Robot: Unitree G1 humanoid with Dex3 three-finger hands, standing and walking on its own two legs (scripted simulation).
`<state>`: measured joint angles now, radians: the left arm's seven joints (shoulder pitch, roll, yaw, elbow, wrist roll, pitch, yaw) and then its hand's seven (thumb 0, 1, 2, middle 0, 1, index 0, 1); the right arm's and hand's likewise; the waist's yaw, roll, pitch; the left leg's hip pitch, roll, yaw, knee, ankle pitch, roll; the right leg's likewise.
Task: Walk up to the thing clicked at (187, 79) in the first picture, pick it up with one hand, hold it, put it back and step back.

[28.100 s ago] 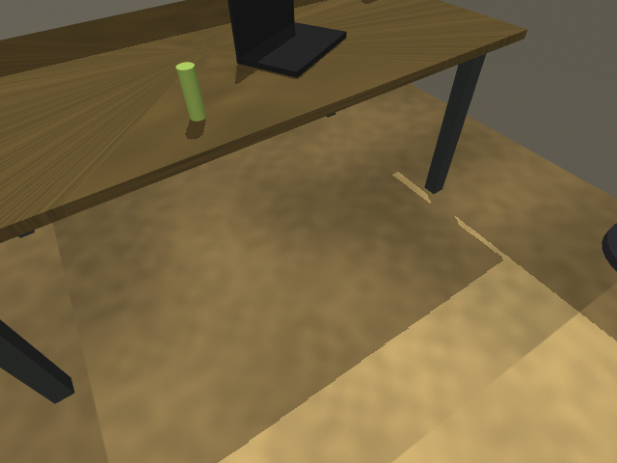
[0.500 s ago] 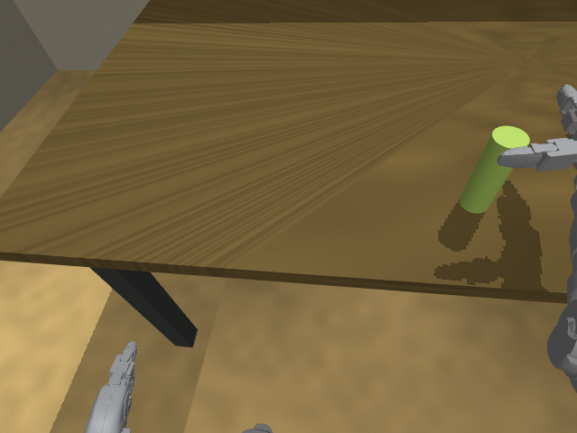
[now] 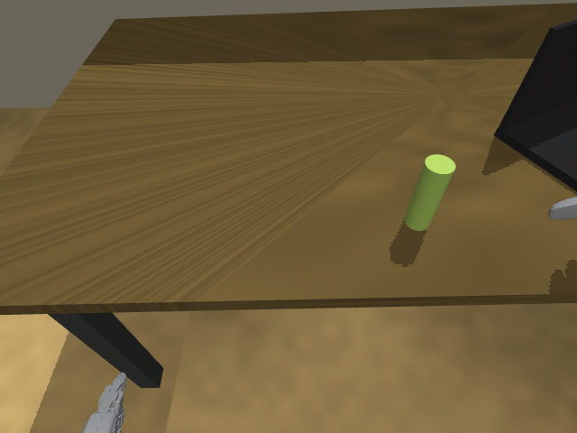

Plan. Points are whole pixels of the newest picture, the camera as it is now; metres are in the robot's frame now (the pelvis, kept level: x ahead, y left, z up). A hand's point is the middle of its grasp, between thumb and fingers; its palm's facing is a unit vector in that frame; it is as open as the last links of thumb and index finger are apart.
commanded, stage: sink last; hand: right
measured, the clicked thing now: (427, 195) +0.47 -0.21 +0.05
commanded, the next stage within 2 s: home in 0.88 s
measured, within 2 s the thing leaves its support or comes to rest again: neither
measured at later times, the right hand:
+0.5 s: hand out of the picture +0.18 -0.27 +0.13, palm faces +0.41 +0.83 -0.38, open 17.6 cm
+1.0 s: hand out of the picture +0.14 -0.26 +0.13, palm faces +0.43 +0.81 -0.40, open 17.5 cm
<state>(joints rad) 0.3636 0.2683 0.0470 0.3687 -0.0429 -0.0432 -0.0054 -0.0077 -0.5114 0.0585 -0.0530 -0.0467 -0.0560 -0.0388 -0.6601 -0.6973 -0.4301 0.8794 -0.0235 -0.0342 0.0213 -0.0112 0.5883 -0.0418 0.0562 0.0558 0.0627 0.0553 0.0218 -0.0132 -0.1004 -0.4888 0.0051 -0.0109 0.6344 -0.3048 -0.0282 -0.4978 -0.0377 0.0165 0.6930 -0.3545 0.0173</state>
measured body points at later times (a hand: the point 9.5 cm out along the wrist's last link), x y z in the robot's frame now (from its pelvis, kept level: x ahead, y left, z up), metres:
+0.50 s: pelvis -0.01 +0.01 +0.01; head -0.02 +0.02 +0.46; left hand +0.16 +0.26 -0.05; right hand +0.15 -0.31 +0.16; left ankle +0.00 +0.14 -0.72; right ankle -0.01 -0.13 -0.72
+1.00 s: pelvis -0.03 +0.02 +0.01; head -0.05 +0.03 +0.46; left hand +0.14 +0.27 -0.06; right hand +0.11 -0.30 +0.15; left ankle +0.00 +0.14 -0.72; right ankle -0.01 -0.13 -0.72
